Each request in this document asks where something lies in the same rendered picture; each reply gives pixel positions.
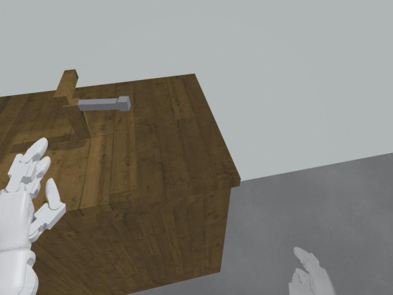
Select right robot hand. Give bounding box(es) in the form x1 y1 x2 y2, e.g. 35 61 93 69
289 247 336 295

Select counter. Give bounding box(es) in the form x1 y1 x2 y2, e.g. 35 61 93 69
0 69 241 295

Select left robot forearm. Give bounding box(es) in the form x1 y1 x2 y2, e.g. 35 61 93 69
0 248 39 295

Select left robot hand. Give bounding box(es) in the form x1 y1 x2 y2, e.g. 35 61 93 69
0 138 66 252

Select tap lever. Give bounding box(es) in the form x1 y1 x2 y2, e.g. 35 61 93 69
78 96 131 111

